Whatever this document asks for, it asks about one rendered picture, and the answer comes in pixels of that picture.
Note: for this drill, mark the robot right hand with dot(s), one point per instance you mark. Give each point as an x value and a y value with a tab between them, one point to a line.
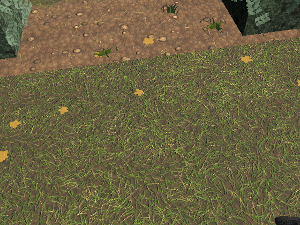
285	220

